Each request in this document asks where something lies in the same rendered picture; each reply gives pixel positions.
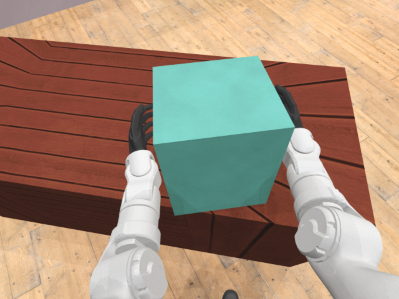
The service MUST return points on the pedestal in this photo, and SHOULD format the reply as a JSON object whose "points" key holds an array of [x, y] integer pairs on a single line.
{"points": [[65, 116]]}

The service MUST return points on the robot right forearm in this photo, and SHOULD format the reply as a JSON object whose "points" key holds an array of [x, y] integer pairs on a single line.
{"points": [[308, 180]]}

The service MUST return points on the left robot hand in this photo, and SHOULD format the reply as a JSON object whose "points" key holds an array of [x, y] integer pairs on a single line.
{"points": [[137, 138]]}

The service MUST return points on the robot left forearm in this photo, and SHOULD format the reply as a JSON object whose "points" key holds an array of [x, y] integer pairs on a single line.
{"points": [[140, 209]]}

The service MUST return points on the robot right upper arm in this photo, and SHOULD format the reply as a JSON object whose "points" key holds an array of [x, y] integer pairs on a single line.
{"points": [[344, 251]]}

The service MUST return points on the robot left upper arm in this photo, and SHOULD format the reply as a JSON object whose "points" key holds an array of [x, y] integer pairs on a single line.
{"points": [[135, 274]]}

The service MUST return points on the carton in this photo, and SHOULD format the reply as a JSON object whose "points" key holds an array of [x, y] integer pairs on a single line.
{"points": [[220, 132]]}

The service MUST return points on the right robot hand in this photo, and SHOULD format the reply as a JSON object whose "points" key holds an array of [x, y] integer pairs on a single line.
{"points": [[290, 105]]}

